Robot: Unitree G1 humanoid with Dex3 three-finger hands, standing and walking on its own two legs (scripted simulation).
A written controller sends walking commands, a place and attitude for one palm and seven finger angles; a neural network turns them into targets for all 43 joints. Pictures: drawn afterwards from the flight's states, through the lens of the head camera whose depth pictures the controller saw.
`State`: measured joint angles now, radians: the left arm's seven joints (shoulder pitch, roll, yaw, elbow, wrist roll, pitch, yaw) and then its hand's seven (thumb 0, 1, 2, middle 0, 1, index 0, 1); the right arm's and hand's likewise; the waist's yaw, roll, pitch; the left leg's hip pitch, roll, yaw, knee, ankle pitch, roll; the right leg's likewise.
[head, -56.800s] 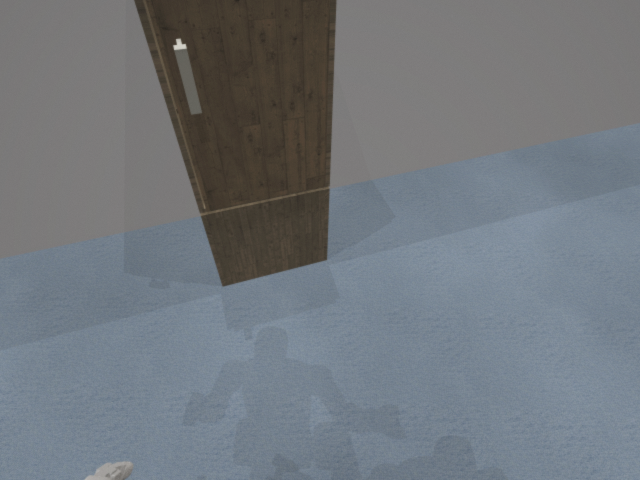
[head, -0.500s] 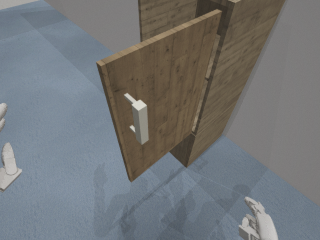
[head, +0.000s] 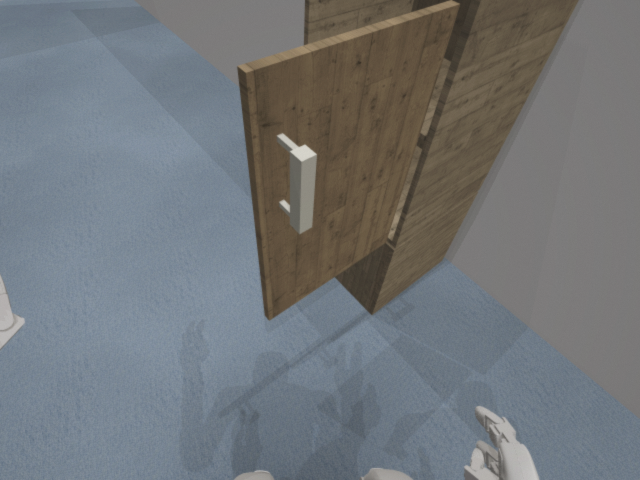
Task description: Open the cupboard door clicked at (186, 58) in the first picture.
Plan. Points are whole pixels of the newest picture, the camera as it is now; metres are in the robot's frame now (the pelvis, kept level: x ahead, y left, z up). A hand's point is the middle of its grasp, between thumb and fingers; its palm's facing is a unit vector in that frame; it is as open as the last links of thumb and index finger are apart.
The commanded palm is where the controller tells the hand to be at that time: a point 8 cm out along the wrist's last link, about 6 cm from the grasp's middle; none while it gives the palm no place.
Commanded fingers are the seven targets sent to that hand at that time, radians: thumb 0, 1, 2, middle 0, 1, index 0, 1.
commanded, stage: step back with the hand held close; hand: left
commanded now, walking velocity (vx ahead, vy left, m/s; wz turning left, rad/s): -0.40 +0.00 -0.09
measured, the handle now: (293, 184) +0.49 +0.08 +0.08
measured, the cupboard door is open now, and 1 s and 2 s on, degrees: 90 90 90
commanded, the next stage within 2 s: stop stepping back and stand still in 0.14 s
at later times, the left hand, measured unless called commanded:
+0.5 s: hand out of the picture +0.09 +0.20 +0.17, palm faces +0.36 -0.76 -0.55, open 7.4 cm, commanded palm +0.03 +0.24 +0.18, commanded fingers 0.00 0.90 0.90 -0.20 -0.30 -0.20 -0.30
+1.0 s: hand out of the picture +0.02 +0.20 +0.15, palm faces +0.41 -0.80 -0.44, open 7.4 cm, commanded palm -0.03 +0.24 +0.18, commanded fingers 0.00 0.90 0.90 -0.20 -0.30 -0.20 -0.30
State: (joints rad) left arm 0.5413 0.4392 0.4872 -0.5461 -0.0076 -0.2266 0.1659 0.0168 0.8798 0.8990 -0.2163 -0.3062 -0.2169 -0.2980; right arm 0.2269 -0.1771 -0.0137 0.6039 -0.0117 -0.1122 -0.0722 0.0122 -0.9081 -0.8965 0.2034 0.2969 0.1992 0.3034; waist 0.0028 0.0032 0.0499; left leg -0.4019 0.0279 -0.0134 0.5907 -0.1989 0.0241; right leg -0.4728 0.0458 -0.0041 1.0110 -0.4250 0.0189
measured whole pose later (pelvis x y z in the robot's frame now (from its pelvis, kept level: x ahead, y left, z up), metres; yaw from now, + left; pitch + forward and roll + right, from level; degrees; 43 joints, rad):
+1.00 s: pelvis -0.19 -0.05 +0.01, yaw -3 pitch +0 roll +1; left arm 0.52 0.33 0.37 -0.36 -0.02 -0.21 0.14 0.01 0.89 0.90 -0.21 -0.31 -0.21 -0.30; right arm 0.25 -0.19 0.02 0.69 -0.01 -0.09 -0.06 0.01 -0.91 -0.90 0.21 0.30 0.20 0.30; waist 0.01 0.01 -0.03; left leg -0.42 0.02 0.04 0.96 -0.37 0.01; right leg -0.24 0.01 -0.09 0.51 -0.27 -0.07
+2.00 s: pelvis -0.20 -0.01 +0.01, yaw +0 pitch -2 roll +0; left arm 0.21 0.26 0.02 1.13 0.01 0.00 0.01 0.01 0.90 0.90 -0.20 -0.30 -0.20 -0.29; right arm 0.20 -0.25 -0.02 1.12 -0.02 0.01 -0.01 0.00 -0.91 -0.90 0.20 0.30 0.20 0.30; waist 0.01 0.04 0.05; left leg -0.20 -0.01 0.04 0.38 -0.15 0.02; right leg -0.15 -0.03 -0.03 0.40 -0.21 0.01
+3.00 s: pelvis -0.15 -0.04 +0.02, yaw -1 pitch -1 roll +0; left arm 0.10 0.31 0.01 1.12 0.01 -0.02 0.00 0.01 0.90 0.90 -0.20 -0.30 -0.20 -0.30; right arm 0.09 -0.33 -0.01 1.12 -0.01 0.00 -0.01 0.00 -0.91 -0.90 0.20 0.30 0.20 0.30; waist 0.00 0.02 0.06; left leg -0.11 0.03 0.03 0.30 -0.17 -0.02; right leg -0.06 0.01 -0.04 0.30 -0.22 -0.03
